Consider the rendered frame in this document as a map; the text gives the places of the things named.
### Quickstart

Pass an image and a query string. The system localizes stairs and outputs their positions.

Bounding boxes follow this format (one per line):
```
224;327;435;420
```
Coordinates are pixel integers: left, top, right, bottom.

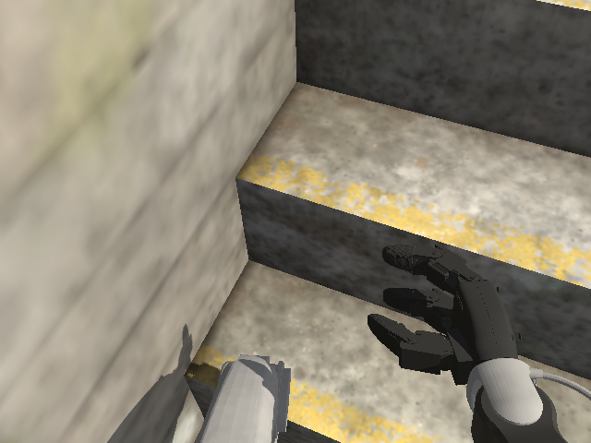
184;0;591;443

